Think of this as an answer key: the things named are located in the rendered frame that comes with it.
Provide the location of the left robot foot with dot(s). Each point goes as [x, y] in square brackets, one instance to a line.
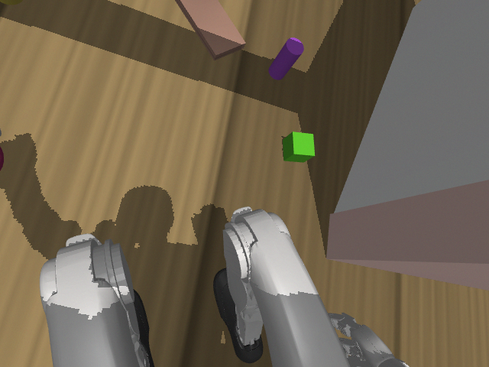
[143, 329]

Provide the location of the right robot foot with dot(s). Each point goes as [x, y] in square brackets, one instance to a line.
[226, 306]

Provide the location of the right robot hand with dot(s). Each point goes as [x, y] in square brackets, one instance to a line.
[365, 349]

